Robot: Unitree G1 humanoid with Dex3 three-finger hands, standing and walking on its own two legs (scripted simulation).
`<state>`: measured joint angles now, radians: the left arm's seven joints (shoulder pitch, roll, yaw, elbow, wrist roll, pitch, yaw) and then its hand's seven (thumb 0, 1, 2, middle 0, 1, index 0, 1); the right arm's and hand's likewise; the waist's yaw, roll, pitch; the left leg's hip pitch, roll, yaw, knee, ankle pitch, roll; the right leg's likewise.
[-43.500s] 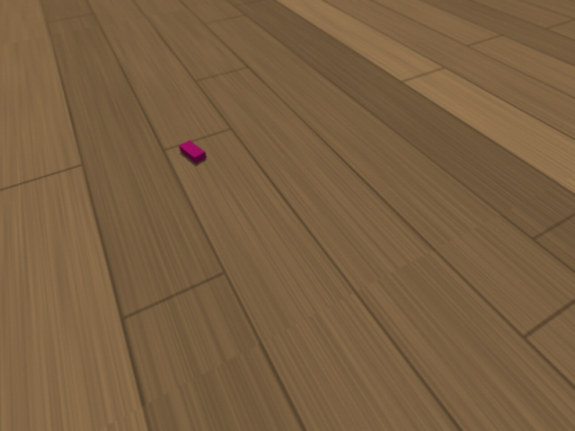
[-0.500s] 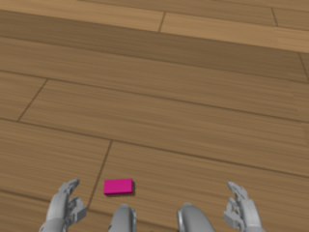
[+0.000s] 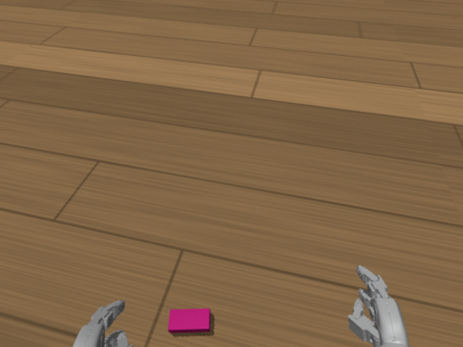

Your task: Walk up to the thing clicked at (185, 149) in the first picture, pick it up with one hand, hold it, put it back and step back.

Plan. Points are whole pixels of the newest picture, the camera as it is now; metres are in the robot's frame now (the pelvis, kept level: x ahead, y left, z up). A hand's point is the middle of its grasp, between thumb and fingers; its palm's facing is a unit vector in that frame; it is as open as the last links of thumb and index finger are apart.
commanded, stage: home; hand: left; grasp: from above
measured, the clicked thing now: (189, 320) +0.37 +0.17 -0.69
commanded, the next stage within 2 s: stand in 1.76 s
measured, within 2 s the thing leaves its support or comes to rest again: neither
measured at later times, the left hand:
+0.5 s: hand out of the picture +0.15 +0.18 -0.04, palm faces +0.05 -0.98 -0.20, open 7.4 cm
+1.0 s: hand out of the picture +0.15 +0.18 -0.04, palm faces +0.04 -0.98 -0.20, open 7.4 cm
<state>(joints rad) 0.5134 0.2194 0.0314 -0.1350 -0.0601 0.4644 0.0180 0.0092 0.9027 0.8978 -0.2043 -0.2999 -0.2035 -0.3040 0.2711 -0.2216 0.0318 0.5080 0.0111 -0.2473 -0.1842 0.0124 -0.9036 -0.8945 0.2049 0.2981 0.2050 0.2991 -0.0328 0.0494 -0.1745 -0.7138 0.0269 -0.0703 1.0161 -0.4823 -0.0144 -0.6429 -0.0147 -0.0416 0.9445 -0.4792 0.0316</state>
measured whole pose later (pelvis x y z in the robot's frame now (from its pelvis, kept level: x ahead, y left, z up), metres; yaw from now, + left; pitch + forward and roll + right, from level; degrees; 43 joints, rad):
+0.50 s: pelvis -0.01 +0.00 +0.00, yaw +0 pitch +9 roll -3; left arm 0.50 0.22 0.03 -0.13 -0.05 0.46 0.02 0.01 0.90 0.90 -0.20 -0.30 -0.20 -0.30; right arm 0.30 -0.22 0.03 0.55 0.01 -0.25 -0.18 0.01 -0.90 -0.89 0.21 0.30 0.21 0.30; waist -0.04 0.05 -0.16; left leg -0.70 0.03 -0.06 1.01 -0.47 -0.01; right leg -0.63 -0.01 -0.03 0.94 -0.47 0.03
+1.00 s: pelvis -0.01 +0.00 +0.00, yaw +0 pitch +9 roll -3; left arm 0.51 0.23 0.02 -0.15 -0.06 0.47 0.02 0.01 0.90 0.90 -0.20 -0.30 -0.20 -0.30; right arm 0.29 -0.22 0.03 0.54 0.01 -0.26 -0.19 0.01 -0.90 -0.89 0.21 0.30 0.21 0.30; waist -0.03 0.05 -0.16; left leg -0.72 0.03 -0.07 1.02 -0.47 -0.02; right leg -0.65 -0.01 -0.04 0.96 -0.47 0.03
